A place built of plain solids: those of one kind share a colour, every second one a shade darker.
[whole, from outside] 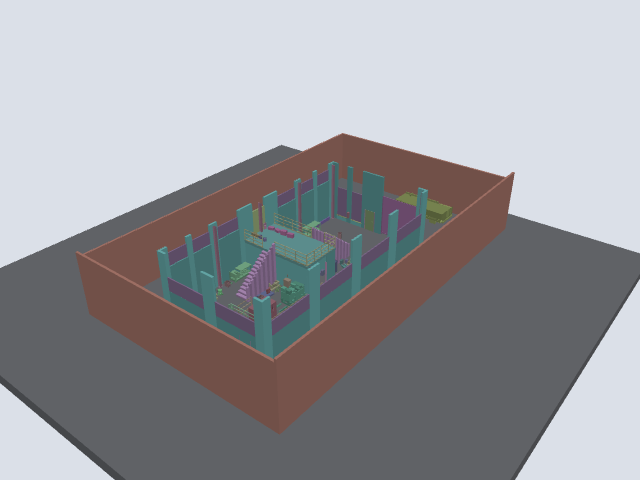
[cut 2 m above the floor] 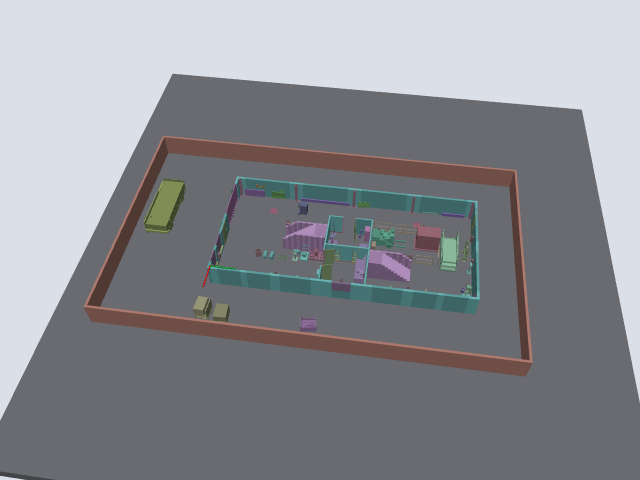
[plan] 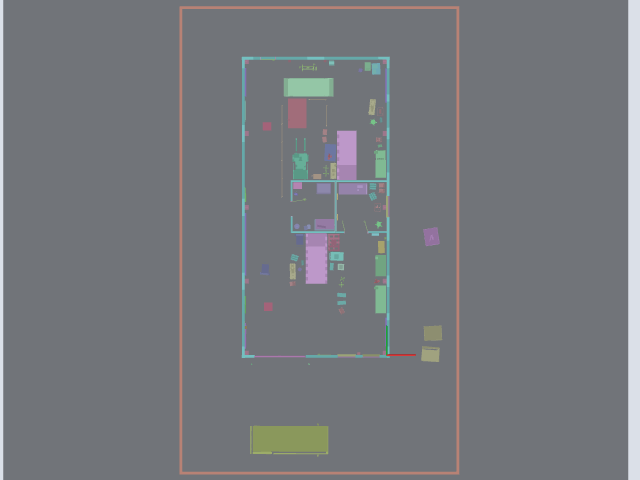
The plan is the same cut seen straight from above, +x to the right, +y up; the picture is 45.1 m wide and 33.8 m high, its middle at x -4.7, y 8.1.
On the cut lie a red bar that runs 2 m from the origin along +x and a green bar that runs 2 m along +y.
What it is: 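A firm's repair and maintenance workshop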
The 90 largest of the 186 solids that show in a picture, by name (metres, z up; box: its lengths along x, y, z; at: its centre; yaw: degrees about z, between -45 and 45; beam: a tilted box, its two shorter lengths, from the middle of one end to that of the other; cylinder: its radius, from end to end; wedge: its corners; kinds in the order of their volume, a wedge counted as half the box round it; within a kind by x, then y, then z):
{
 "yard_bound_1": {"box": [0.2, 32.98, 5.99], "at": [-14.5, 8.08, 2.94]},
 "yard_bound_2": {"box": [19.7, 0.2, 5.29], "at": [-4.75, -8.31, 2.6]},
 "yard_bound_3": {"box": [19.7, 0.2, 5.69], "at": [-4.75, 24.47, 2.79]},
 "yard_bound_4": {"box": [0.2, 32.98, 5.29], "at": [5.0, 8.08, 2.6]},
 "wall_1": {"box": [0.2, 0.81, 5.95], "at": [-10.1, 0.2, 2.92]},
 "wall_2": {"box": [0.2, 4.01, 2.75], "at": [-10.1, 2.6, 1.32]},
 "wall_3": {"box": [0.2, 1.21, 5.95], "at": [-10.1, 5.2, 2.92]},
 "wall_4": {"box": [0.2, 4.01, 2.75], "at": [-10.1, 7.8, 1.32]},
 "wall_5": {"box": [0.2, 1.21, 5.95], "at": [-10.1, 10.4, 2.92]},
 "wall_6": {"box": [0.2, 4.01, 2.75], "at": [-10.1, 13.0, 1.32]},
 "wall_7": {"box": [0.2, 1.21, 5.95], "at": [-10.1, 15.6, 2.92]},
 "wall_8": {"box": [0.2, 4.01, 2.75], "at": [-10.1, 18.2, 1.32]},
 "wall_9": {"box": [0.2, 0.81, 5.95], "at": [-10.1, 20.6, 2.92]},
 "wall_10": {"box": [0.81, 0.2, 5.95], "at": [-9.8, 20.9, 2.92]},
 "wall_11": {"box": [0.91, 0.2, 5.95], "at": [-9.75, -0.1, 2.92]},
 "wall_12": {"box": [3.81, 0.2, 2.75], "at": [-7.5, 20.9, 1.32]},
 "wall_13": {"box": [0.06, 1.17, 2.87], "at": [-6.73, 9.17, 1.39]},
 "wall_14": {"box": [0.06, 1.41, 2.75], "at": [-6.67, 11.55, 1.32]},
 "wall_15": {"box": [3.1, 0.06, 2.87], "at": [-5.15, 8.62, 1.39]},
 "wall_16": {"box": [3.1, 0.06, 2.75], "at": [-5.15, 8.68, 1.32]},
 "wall_17": {"box": [3.1, 0.06, 2.75], "at": [-5.15, 12.22, 1.32]},
 "wall_18": {"box": [3.1, 0.06, 2.87], "at": [-5.15, 12.28, 1.39]},
 "wall_19": {"box": [1.21, 0.2, 5.95], "at": [-5.0, 20.9, 2.92]},
 "wall_20": {"box": [2.26, 0.2, 5.95], "at": [-4.58, -0.1, 2.92]},
 "wall_21": {"box": [0.06, 3.6, 2.75], "at": [-3.63, 10.45, 1.32]},
 "wall_22": {"box": [0.06, 3.6, 2.75], "at": [-3.57, 10.45, 1.32]},
 "wall_23": {"box": [3.81, 0.2, 2.75], "at": [-2.5, 20.9, 1.32]},
 "wall_24": {"box": [0.51, 0.2, 5.95], "at": [-1.95, -0.1, 2.92]},
 "wall_25": {"box": [3.6, 0.06, 2.75], "at": [-1.8, 12.22, 1.32]},
 "wall_26": {"box": [3.6, 0.06, 2.87], "at": [-1.8, 12.28, 1.39]},
 "wall_27": {"box": [0.81, 0.2, 5.95], "at": [-0.2, 20.9, 2.92]},
 "wall_28": {"box": [0.71, 0.2, 5.95], "at": [-0.15, -0.1, 2.92]},
 "wall_29": {"box": [0.2, 0.81, 5.95], "at": [0.1, 0.2, 2.92]},
 "wall_30": {"box": [0.2, 1.86, 4.25], "at": [0.1, 1.52, 2.08]},
 "wall_31": {"box": [0.2, 0.51, 5.95], "at": [0.1, 2.7, 2.92]},
 "wall_32": {"box": [0.2, 1.86, 4.25], "at": [0.1, 3.88, 2.08]},
 "wall_33": {"box": [0.2, 0.81, 5.95], "at": [0.1, 5.2, 2.92]},
 "wall_34": {"box": [0.2, 2.46, 4.25], "at": [0.1, 6.83, 2.08]},
 "wall_35": {"box": [0.2, 0.61, 5.95], "at": [0.1, 8.35, 2.92]},
 "wall_36": {"box": [0.2, 1.06, 5.95], "at": [0.1, 9.18, 2.92]},
 "wall_37": {"box": [0.2, 1.51, 1.05], "at": [0.1, 10.45, 0.47]},
 "wall_38": {"box": [0.2, 1.06, 5.95], "at": [0.1, 11.72, 2.92]},
 "wall_39": {"box": [0.2, 0.61, 5.95], "at": [0.1, 12.55, 2.92]},
 "wall_40": {"box": [0.2, 2.36, 4.25], "at": [0.1, 14.03, 2.08]},
 "wall_41": {"box": [0.2, 0.81, 5.95], "at": [0.1, 15.6, 2.92]},
 "wall_42": {"box": [0.2, 1.86, 4.25], "at": [0.1, 16.93, 2.08]},
 "wall_43": {"box": [0.2, 0.51, 5.95], "at": [0.1, 18.1, 2.92]},
 "wall_44": {"box": [0.2, 1.86, 4.25], "at": [0.1, 19.27, 2.08]},
 "wall_45": {"box": [0.2, 0.81, 5.95], "at": [0.1, 20.6, 2.92]},
 "beyond_van_1": {"box": [5.29, 1.81, 0.65], "at": [-6.79, -5.9, 0.97], "yaw": -0.2},
 "beyond_van_2": {"box": [3.79, 0.08, 1.48], "at": [-6.09, -6.95, 0.68], "yaw": -0.2},
 "raised_floor_deck_1": {"box": [6.82, 3.78, 0.24], "at": [-3.38, 10.45, 2.82]},
 "window_pane_1": {"box": [0.1, 4.0, 1.21], "at": [-10.15, 2.6, 3.29]},
 "window_pane_2": {"box": [0.1, 4.0, 1.21], "at": [-10.15, 7.8, 3.29]},
 "window_pane_3": {"box": [0.1, 4.0, 1.21], "at": [-10.15, 13.0, 3.29]},
 "window_pane_4": {"box": [0.1, 4.0, 1.21], "at": [-10.15, 18.2, 3.29]},
 "window_pane_5": {"box": [3.8, 0.1, 1.21], "at": [-7.5, 20.95, 3.29]},
 "window_pane_6": {"box": [1.25, 0.1, 2.96], "at": [-2.83, -0.15, 1.92]},
 "window_pane_7": {"box": [3.8, 0.1, 1.21], "at": [-2.5, 20.95, 3.29]},
 "window_pane_8": {"box": [1.2, 0.1, 2.96], "at": [-1.1, -0.15, 1.92]},
 "window_pane_9": {"box": [0.1, 1.85, 1.11], "at": [0.15, 1.52, 4.74]},
 "window_pane_10": {"box": [0.1, 1.85, 1.11], "at": [0.15, 3.88, 4.74]},
 "window_pane_11": {"box": [0.1, 2.45, 1.11], "at": [0.15, 6.83, 4.74]},
 "window_pane_12": {"box": [0.1, 2.35, 1.11], "at": [0.15, 14.03, 4.74]},
 "window_pane_13": {"box": [0.1, 1.85, 1.11], "at": [0.15, 16.93, 4.74]},
 "window_pane_14": {"box": [0.1, 1.85, 1.11], "at": [0.15, 19.27, 4.74]},
 "stair_insitu_1": {"box": [1.25, 0.94, 0.18], "at": [-4.94, 8.11, 2.01]},
 "stair_insitu_2": {"box": [1.24, 1.06, 0.21], "at": [-2.75, 12.85, 1.9]},
 "stair_insitu_3": {"box": [1.24, 2.12, 0.21], "at": [-2.75, 13.38, 1.05]},
 "stair_insitu_4": {"box": [1.24, 2.38, 0.21], "at": [-2.75, 13.51, 0.84]},
 "stair_insitu_5": {"box": [1.24, 2.65, 0.21], "at": [-2.75, 13.64, 0.64]},
 "stair_insitu_6": {"box": [1.24, 2.91, 0.21], "at": [-2.75, 13.78, 0.42]},
 "stair_insitu_7": {"box": [1.24, 3.18, 0.21], "at": [-2.75, 13.91, 0.21]},
 "screw_compressor_1": {"box": [1.3, 2.1, 0.15], "at": [-6.3, 17.02, 0.03]},
 "screw_compressor_2": {"box": [1.1, 1.9, 1.55], "at": [-6.3, 17.02, 0.97]},
 "staging_1": {"box": [2.3, 1.3, 0.56], "at": [-5.5, 18.85, 0.23]},
 "beyond_pallets_1": {"box": [1.22, 0.8, 0.84], "at": [3.08, -0.04, 0.91], "yaw": -3.8},
 "beyond_pallets_2": {"box": [1.23, 0.99, 0.6], "at": [3.25, 1.55, 0.63], "yaw": 2.7},
 "wall_over_deck_1": {"box": [0.1, 3.78, 2.22], "at": [0.06, 10.45, 4.03]},
 "roller_shutter_1": {"box": [3.46, 0.06, 3.84], "at": [-7.5, -0.12, 2.08]},
 "wheelie_bin_1": {"box": [0.51, 0.62, 1.12], "at": [-8.55, 6.08, 0.51], "yaw": -4.1},
 "wheelie_bin_2": {"box": [0.51, 0.62, 1.12], "at": [-6.13, 8.07, 0.51]},
 "plan_chest_small_1": {"box": [0.92, 0.64, 0.97], "at": [-4.44, 11.75, 0.43]},
 "filing_tall_1": {"box": [0.62, 0.47, 1.37], "at": [-6.28, 11.93, 0.64]},
 "crate_1": {"box": [0.6, 0.8, 0.8], "at": [-0.75, 20.15, 0.35], "yaw": 3.2},
 "forklift_1": {"box": [0.91, 0.53, 0.68], "at": [-6.06, 13.92, 0.77]},
 "roll_cab_1": {"box": [0.46, 0.85, 0.78], "at": [-0.38, 7.6, 0.5], "yaw": 1.3},
 "workbench_1": {"box": [0.53, 0.63, 0.8], "at": [-3.02, 11.7, 0.35]},
 "truck_charger_1": {"box": [0.56, 0.36, 0.98], "at": [-4.9, 12.57, 0.59]},
 "pallet_1": {"box": [0.8, 1.2, 0.19], "at": [-3.98, 14.25, 0.05], "yaw": -3.1}
}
